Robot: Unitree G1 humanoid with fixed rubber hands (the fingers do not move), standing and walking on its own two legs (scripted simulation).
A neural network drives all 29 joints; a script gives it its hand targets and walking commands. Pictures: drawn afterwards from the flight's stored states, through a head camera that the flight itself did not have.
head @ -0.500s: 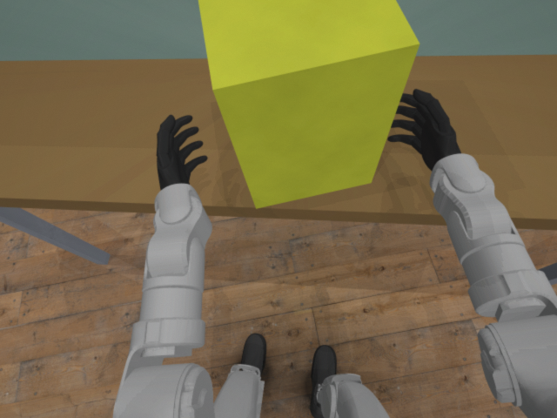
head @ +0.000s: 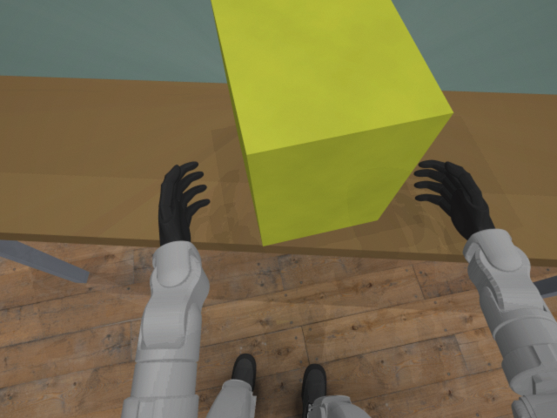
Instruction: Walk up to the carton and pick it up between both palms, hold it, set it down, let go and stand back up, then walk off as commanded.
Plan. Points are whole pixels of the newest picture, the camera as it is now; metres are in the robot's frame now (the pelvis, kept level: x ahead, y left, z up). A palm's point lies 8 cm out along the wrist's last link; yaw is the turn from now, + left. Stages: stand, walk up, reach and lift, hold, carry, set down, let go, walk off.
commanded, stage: set down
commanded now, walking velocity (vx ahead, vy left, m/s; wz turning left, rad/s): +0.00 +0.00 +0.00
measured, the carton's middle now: (308, 125) +0.51 +0.04 +0.04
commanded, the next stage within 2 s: none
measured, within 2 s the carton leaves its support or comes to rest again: neither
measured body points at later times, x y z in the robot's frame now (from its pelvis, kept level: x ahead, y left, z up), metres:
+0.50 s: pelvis -0.01 -0.01 +0.00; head +0.11 +0.01 +0.43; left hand +0.25 +0.17 +0.02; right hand +0.28 -0.26 -0.04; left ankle +0.05 +0.16 -0.72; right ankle +0.05 -0.07 -0.72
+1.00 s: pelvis +0.03 -0.01 +0.01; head +0.10 +0.01 +0.46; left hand +0.26 +0.17 +0.01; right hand +0.26 -0.28 -0.03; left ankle +0.05 +0.16 -0.72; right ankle +0.05 -0.07 -0.72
